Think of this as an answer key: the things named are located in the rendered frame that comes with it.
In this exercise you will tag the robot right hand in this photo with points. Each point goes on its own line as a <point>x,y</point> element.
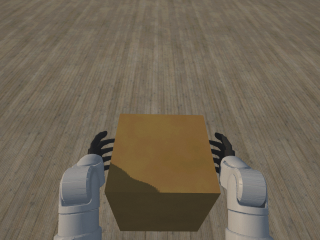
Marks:
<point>225,149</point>

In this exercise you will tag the carton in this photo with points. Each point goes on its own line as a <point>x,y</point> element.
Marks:
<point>162,176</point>

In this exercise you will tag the right robot forearm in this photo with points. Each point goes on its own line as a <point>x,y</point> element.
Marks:
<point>247,200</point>

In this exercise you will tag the left robot forearm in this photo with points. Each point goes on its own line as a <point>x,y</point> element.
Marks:
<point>79,200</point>

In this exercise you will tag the robot left hand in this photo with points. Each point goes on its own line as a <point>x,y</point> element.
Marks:
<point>97,144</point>

